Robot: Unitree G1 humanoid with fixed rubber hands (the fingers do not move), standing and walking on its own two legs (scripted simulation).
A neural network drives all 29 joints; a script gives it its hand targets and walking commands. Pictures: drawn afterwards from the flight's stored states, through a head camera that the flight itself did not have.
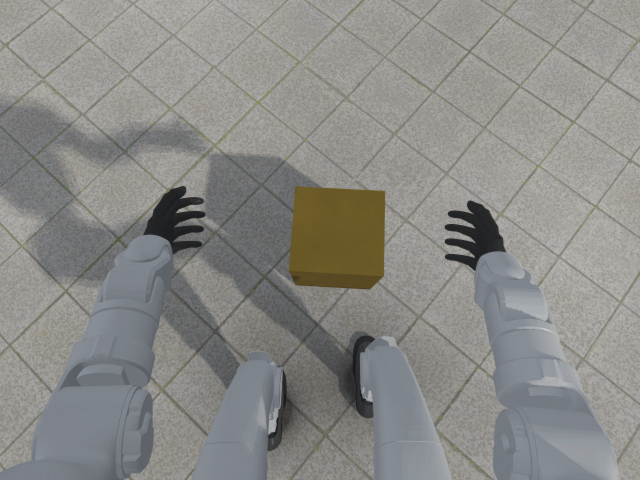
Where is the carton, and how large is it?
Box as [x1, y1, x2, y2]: [289, 186, 384, 288]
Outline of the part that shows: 295,186 289,271 295,284 370,288 383,276 384,191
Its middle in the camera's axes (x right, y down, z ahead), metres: +0.05 +0.01 +0.99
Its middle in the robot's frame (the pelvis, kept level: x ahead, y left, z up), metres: +0.49 -0.05 -0.56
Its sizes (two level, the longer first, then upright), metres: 0.210 0.200 0.250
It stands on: the floor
